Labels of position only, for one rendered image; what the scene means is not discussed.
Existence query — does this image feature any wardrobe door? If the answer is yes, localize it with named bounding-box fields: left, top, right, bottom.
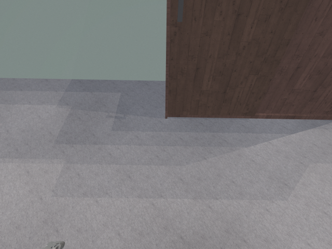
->
left=256, top=0, right=332, bottom=115
left=168, top=0, right=310, bottom=116

